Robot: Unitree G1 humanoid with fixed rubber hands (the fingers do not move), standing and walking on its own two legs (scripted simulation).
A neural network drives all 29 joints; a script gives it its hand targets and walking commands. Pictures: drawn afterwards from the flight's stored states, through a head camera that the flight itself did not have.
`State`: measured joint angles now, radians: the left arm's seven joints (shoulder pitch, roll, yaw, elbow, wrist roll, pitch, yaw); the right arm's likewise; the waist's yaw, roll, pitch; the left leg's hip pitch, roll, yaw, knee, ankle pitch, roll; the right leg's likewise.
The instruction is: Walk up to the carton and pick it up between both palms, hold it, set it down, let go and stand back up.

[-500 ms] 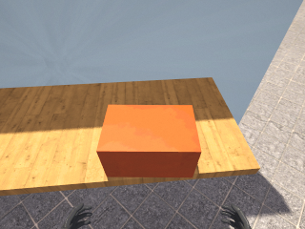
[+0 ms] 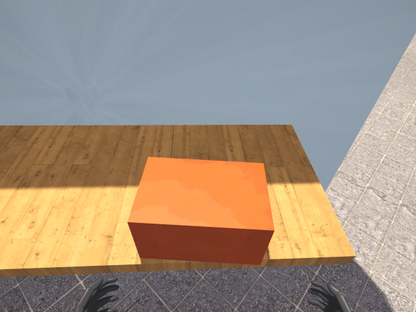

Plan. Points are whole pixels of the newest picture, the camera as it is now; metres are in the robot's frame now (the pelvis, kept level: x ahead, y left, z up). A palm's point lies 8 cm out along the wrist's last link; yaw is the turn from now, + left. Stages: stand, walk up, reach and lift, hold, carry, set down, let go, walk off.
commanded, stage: reach and lift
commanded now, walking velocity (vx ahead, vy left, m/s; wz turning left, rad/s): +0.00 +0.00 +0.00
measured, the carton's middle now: (202, 209) +0.37 +0.04 -0.03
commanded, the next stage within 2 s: none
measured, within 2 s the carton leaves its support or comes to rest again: neither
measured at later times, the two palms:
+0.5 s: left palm (85, 301) +0.17 +0.25 -0.02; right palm (339, 291) +0.19 -0.21 -0.01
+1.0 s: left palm (86, 246) +0.24 +0.26 +0.03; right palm (338, 250) +0.24 -0.21 +0.03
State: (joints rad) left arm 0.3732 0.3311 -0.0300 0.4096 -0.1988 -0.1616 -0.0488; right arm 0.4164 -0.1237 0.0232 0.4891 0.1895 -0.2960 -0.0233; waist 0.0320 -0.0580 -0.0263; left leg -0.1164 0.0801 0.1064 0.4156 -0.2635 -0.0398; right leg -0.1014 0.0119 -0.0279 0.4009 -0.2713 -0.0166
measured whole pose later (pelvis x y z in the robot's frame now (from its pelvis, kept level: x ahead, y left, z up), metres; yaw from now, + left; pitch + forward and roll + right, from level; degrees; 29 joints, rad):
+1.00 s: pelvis +0.01 +0.01 +0.01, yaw +1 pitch -3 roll -1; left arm 0.09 0.32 0.02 0.26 -0.26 0.07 -0.02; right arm 0.11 -0.24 0.01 0.30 0.32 -0.01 -0.06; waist 0.00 -0.02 -0.02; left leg -0.04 0.06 0.09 0.30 -0.22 -0.03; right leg 0.02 0.01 -0.04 0.21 -0.18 0.00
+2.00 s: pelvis -0.04 +0.01 +0.00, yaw +1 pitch +15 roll -2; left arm -0.75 0.40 -0.08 0.95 -0.40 0.07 0.01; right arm -0.80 -0.37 0.08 1.01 0.39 0.06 -0.02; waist -0.01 0.00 -0.21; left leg -0.50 0.07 0.08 0.39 -0.14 -0.01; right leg -0.43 0.01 -0.05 0.29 -0.11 0.00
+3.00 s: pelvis -0.07 +0.01 -0.03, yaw +0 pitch +36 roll -1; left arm -0.87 0.33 -0.07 1.26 -0.39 -0.36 0.00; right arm -0.84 -0.30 0.03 1.15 0.28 -0.29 0.02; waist -0.01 -0.01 -0.37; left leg -1.01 0.07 0.10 0.47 -0.08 0.00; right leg -0.99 0.00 -0.02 0.44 -0.08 0.01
